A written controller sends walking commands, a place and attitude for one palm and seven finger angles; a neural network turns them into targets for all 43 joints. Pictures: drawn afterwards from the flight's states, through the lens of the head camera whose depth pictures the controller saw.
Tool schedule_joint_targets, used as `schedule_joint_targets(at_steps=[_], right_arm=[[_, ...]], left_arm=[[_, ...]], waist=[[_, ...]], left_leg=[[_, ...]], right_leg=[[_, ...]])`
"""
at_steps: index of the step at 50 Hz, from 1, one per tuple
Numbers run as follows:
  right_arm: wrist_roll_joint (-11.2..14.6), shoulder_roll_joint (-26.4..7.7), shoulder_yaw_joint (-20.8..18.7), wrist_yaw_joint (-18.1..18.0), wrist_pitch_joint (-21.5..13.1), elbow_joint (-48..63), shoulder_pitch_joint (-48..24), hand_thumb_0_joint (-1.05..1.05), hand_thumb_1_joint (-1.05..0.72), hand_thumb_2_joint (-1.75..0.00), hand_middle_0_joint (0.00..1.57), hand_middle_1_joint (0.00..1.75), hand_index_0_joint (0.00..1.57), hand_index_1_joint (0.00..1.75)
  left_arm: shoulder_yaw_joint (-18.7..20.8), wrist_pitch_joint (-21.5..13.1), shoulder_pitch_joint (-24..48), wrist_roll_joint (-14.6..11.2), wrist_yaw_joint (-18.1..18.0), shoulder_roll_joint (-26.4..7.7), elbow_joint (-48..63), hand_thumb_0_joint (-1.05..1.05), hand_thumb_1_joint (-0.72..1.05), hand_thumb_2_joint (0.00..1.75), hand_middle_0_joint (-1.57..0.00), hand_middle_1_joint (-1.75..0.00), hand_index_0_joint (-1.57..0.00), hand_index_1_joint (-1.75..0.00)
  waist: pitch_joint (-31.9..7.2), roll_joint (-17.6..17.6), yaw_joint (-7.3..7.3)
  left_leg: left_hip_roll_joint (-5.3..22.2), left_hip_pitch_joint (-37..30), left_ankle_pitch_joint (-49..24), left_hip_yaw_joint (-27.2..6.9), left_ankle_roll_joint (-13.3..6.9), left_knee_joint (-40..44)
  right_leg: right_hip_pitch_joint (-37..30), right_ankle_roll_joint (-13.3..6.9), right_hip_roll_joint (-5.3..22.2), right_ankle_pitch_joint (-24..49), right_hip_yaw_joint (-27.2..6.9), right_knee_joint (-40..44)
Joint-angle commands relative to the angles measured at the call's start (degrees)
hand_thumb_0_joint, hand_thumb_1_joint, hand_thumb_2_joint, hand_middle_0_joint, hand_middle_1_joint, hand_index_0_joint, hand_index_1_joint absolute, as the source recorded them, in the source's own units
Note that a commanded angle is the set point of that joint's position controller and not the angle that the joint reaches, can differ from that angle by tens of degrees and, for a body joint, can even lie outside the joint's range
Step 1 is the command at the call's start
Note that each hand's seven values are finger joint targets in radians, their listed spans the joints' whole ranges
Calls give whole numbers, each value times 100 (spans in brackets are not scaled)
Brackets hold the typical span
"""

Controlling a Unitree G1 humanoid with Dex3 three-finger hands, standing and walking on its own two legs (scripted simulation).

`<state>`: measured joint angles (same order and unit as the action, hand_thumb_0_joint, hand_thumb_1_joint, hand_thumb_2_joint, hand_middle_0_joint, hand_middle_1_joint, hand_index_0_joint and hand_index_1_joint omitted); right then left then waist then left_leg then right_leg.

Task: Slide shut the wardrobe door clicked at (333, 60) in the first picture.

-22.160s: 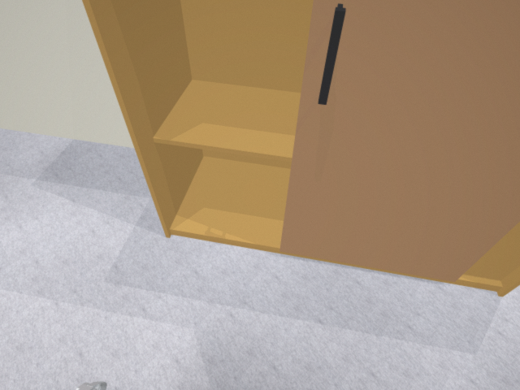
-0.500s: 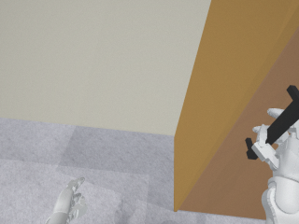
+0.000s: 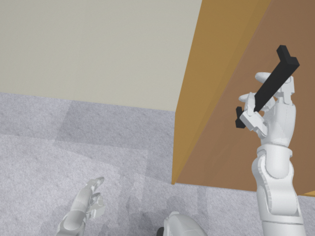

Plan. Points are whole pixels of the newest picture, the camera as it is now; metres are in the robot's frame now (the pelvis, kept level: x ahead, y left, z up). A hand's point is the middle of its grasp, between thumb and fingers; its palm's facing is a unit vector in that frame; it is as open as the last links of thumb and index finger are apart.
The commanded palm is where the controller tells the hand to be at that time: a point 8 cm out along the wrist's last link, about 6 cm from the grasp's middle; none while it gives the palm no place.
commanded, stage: stop walking and hold the door there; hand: right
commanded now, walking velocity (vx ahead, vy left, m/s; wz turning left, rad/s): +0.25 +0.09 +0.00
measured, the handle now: (258, 92) +0.39 -0.20 +0.16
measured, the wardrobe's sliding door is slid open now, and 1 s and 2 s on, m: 0.00 0.00 0.00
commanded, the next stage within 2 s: loosen the grip on the handle in 0.96 s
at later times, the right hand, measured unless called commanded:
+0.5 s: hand (251, 113) +0.34 -0.17 +0.16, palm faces +0.04 +1.00 -0.06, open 6.0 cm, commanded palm +0.32 -0.18 +0.15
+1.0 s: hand (248, 112) +0.34 -0.17 +0.16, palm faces +0.14 +0.99 -0.09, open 6.1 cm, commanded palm +0.31 -0.17 +0.15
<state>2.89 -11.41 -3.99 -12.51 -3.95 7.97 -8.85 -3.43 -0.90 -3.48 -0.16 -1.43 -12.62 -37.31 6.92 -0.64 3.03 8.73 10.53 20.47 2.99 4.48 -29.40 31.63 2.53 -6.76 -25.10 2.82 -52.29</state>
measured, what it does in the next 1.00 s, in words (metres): steps on the spot: right foot, then left foot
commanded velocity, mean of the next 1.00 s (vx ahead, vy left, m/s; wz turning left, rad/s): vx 0.03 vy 0.09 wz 0.00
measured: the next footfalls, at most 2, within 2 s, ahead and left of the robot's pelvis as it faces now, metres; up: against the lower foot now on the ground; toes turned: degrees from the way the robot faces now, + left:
right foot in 0.10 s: +0.07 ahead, -0.17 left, +0.00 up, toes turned -4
left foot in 0.56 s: +0.01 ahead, +0.05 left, +0.00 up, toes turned -3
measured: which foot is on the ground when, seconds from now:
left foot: down 0.00-0.10, up 0.12-0.54, down 0.56-1.00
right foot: up 0.00-0.08, down 0.10-1.00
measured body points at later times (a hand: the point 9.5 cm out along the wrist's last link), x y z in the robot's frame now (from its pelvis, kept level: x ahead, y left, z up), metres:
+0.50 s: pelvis -0.01 -0.07 +0.01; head +0.04 -0.07 +0.46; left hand +0.19 +0.08 -0.10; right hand +0.33 -0.23 +0.16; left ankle -0.02 +0.05 -0.72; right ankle +0.03 -0.17 -0.74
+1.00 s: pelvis +0.00 -0.04 +0.01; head +0.00 -0.03 +0.46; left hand +0.17 +0.18 -0.10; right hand +0.33 -0.22 +0.16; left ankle -0.03 +0.06 -0.74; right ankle +0.03 -0.17 -0.74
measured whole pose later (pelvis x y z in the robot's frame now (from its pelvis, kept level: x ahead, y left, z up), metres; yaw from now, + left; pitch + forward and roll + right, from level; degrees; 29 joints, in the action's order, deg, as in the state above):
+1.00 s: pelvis +0.00 -0.04 +0.01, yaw -3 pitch +0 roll +0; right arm 3.4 -6.8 3.9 -9.7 -5.3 -8.7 -13.8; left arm -0.2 -2.6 -12.3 -0.5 -3.2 -13.7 -38.7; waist -1.0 -2.4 1.6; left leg -2.0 7.7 16.6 0.2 -1.7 -24.7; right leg 14.5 0.3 0.8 -10.2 0.9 -25.1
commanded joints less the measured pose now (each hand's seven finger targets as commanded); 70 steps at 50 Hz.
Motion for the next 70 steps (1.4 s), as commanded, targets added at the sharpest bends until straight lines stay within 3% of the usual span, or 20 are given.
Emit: schedule_joint_targets(at_steps=[1,3,5,6,7,8,10,16,25,32,52,53,54,55,56,57,59,61,65,70], right_arm=[[-330,-465,370,414,-752,1399,-1796,0,-90,-90,45,140,45,140],[-271,-17,955,571,-759,1680,-1889,0,-90,-90,45,140,45,140],[-167,586,1664,675,-864,2093,-2474,0,-90,-90,45,140,45,140],[-181,926,2022,751,-877,1650,-2766,0,-90,-90,45,140,45,140],[-49,1216,2145,797,-827,1461,-2489,0,-90,-90,45,140,45,140],[-115,624,1631,773,-846,1756,-2894,0,-90,-90,45,140,45,140],[-206,1138,2221,877,-742,1415,-3196,0,-90,-90,45,140,45,140],[-202,1141,2386,949,-618,759,-3426,0,-90,-90,45,140,45,140],[-177,1140,2416,969,-652,653,-3336,0,-90,-90,45,140,45,140],[-173,813,2047,900,-681,481,-2977,0,-90,-90,45,140,45,140],[-144,872,2021,818,-728,-214,-2470,0,-90,-90,45,140,45,140],[-658,-3836,-2213,635,-849,69,-6086,0,-90,-90,45,140,45,140],[-544,-494,-53,954,-207,-2798,-4483,0,-78,-84,45,140,45,140],[-1,472,198,1201,-168,-1905,-3090,0,-66,-78,45,140,45,140],[439,326,-1,1327,-277,-1006,-3141,0,-54,-73,45,140,45,140],[600,191,-140,1235,-261,-1049,-2557,0,-42,-67,45,140,45,140],[472,407,322,966,-365,-1116,-3148,0,-17,-55,45,140,45,140],[138,321,522,736,-556,-1401,-3293,0,7,-43,45,140,45,140],[-69,98,569,572,-977,-1576,-3894,0,55,-20,42,137,42,137],[10,-75,519,631,-1217,-1934,-4272,0,55,-20,36,128,36,128]], left_arm=[[212,-183,562,-30,-169,-246,871,0,90,90,-20,-30,-20,-30],[307,-160,326,-33,-171,-255,930,0,90,90,-20,-30,-20,-30],[512,-371,53,-109,-66,-626,1138,0,90,90,-20,-30,-20,-30],[566,-458,-70,-166,13,-607,1046,0,90,90,-20,-30,-20,-30],[456,-503,67,-147,-9,-363,983,0,90,90,-20,-30,-20,-30],[468,-541,52,-97,-9,-409,813,0,90,90,-20,-30,-20,-30],[435,-581,134,-77,90,-377,766,0,90,90,-20,-30,-20,-30],[297,-625,79,-38,96,-375,778,0,90,90,-20,-30,-20,-30],[258,-669,16,-26,55,-347,740,0,90,90,-20,-30,-20,-30],[312,-598,-58,-113,-63,-349,777,0,90,90,-20,-30,-20,-30],[353,-528,-127,-36,-203,-467,733,0,90,90,-20,-30,-20,-30],[833,-543,-99,32,-113,-850,756,0,90,90,-20,-30,-20,-30],[625,-961,-165,110,-2,-655,384,0,90,90,-20,-30,-20,-30],[697,-1129,-625,-239,40,-651,490,0,90,90,-20,-30,-20,-30],[704,-1101,-493,-266,42,-706,598,0,90,90,-20,-30,-20,-30],[646,-1088,-424,-230,27,-613,577,0,90,90,-20,-30,-20,-30],[533,-1054,-351,-177,36,-631,618,0,90,90,-20,-30,-20,-30],[521,-1058,-417,-173,62,-659,633,0,90,90,-20,-30,-20,-30],[473,-1108,-342,-168,59,-656,710,0,90,90,-20,-30,-20,-30],[438,-1195,-373,-200,-2,-682,638,0,90,90,-20,-30,-20,-30]], waist=[[-1940,1253,-204],[-2285,293,-403],[-2831,-1804,-486],[-2445,-1125,-602],[-2363,-980,-589],[-2510,-780,-564],[-2253,-458,-550],[-2153,-861,-534],[-2451,-442,-534],[-2769,406,-558],[-2097,96,-457],[-436,1976,7],[-2498,1811,-708],[-2978,1107,-415],[-3717,-620,-127],[-3417,-1443,-75],[-2417,-66,-422],[-1908,428,-522],[-1869,447,-513],[-1699,209,-518]], left_leg=[[1323,-929,-5533,-111,-851,-301],[615,-107,-3872,312,-559,-1181],[-529,1579,1447,40,-240,-3491],[-739,1587,1727,-244,-347,-4105],[-742,2115,1463,-416,-296,-4142],[-503,2103,1150,-580,-301,-3893],[-495,1639,594,-487,-336,-3140],[-764,805,189,-308,-460,-1542],[-835,324,-429,-351,-495,-29],[-444,-159,-2801,-689,-512,484],[-465,276,-1896,-585,-449,898],[-457,1296,-3400,-1484,-68,1810],[-840,-135,-5379,-388,-504,-172],[-979,250,-4462,61,-514,-461],[-957,412,-3318,-49,-530,-204],[-922,611,-2257,-77,-588,-89],[-979,925,-1485,-25,-479,231],[-969,1281,-887,-103,-452,238],[-945,1423,2,-278,-476,229],[-929,1581,586,-414,-510,302]], right_leg=[[-1098,-80,619,35,-207,1130],[-2829,-101,402,2161,537,2671],[-4034,-1118,2580,5054,-2028,2980],[-3322,-1343,2678,3742,-2248,3203],[-3691,-1600,2717,4011,-2606,3268],[-3961,-1493,2661,3969,-2313,3218],[-3580,-1200,2374,3724,-1587,3261],[-3244,-960,2389,2257,-1382,3758],[-3539,-758,2246,3431,-1226,3112],[-3283,-402,1505,3820,-506,2365],[-3190,-443,1370,3240,-523,2719],[-2666,-737,1340,3022,-448,2101],[-2703,-516,590,3864,18,2850],[-3252,-428,720,4597,-168,2563],[-4166,-235,828,5100,-238,2281],[-4232,-111,867,4650,-200,2212],[-3121,-229,784,2495,-234,2349],[-2607,-331,794,1594,-310,2397],[-2207,-365,748,685,-253,2420],[-1911,-370,693,246,-198,2295]])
